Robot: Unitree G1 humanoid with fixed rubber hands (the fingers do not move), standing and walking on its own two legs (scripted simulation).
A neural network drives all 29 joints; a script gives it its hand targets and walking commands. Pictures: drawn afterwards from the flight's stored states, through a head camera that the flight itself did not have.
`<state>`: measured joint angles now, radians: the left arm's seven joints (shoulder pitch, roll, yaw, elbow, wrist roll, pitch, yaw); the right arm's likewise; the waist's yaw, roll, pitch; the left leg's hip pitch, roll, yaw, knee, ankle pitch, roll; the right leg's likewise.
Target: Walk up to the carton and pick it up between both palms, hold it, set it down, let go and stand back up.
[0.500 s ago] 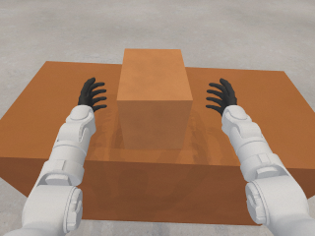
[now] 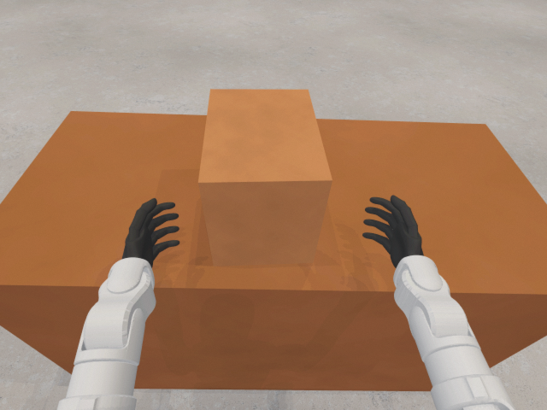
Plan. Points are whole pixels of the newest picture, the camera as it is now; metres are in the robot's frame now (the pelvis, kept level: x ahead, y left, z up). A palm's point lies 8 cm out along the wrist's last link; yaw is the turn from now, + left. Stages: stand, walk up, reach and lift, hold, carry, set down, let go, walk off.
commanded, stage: set down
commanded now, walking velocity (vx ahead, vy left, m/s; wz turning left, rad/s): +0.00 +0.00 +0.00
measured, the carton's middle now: (261, 176) +0.53 +0.03 +0.04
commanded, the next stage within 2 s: let go in 1.58 s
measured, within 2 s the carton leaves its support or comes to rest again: neither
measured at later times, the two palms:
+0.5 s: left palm (130, 318) +0.24 +0.21 +0.04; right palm (418, 319) +0.25 -0.19 +0.04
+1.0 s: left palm (115, 348) +0.22 +0.23 -0.01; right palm (408, 353) +0.22 -0.19 -0.01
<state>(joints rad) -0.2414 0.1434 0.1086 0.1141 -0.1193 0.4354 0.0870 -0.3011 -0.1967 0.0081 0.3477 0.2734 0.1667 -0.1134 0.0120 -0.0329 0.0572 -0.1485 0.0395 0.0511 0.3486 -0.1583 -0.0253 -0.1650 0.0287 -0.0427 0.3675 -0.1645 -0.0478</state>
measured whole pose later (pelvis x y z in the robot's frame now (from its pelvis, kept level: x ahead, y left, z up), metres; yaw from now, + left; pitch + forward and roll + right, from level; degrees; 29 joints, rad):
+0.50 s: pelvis +0.02 +0.00 +0.00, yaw -1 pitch -3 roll +0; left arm 0.21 0.14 -0.01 -0.07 -0.11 0.21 0.11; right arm 0.23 -0.17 0.01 0.03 0.20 0.04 -0.05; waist 0.04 -0.03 0.05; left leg -0.07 0.03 0.06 0.29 -0.17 -0.02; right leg -0.10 0.03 -0.02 0.32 -0.17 -0.04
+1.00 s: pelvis +0.04 +0.02 +0.00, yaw -1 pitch -3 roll +0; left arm 0.30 0.16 -0.02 0.12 -0.07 0.12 0.09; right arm 0.31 -0.18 0.00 0.26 0.14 -0.07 0.02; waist 0.04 -0.01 0.03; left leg -0.05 0.01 0.07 0.28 -0.19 0.00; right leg -0.06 0.02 0.00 0.27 -0.17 -0.01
